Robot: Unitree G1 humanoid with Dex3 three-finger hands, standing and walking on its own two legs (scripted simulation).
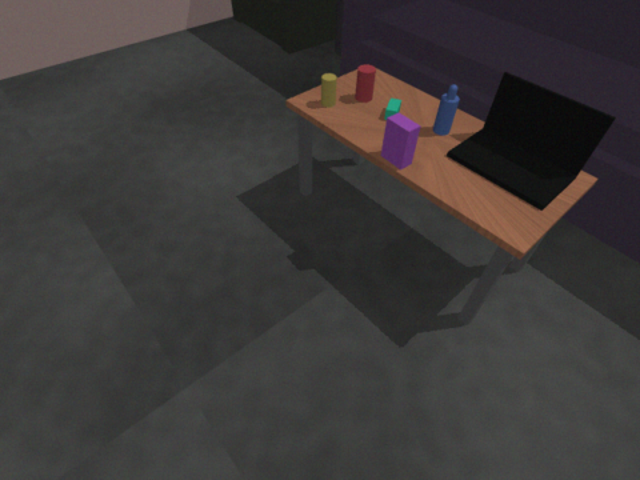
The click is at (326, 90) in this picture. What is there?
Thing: squat round
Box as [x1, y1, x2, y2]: [321, 73, 336, 106]
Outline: 326,73 322,75 321,81 321,104 324,106 332,106 335,102 336,76 334,74
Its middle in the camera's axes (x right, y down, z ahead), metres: +0.02 -0.54 +1.44
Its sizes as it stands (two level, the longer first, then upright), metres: 0.055 0.055 0.104
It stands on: a support 0.47 m high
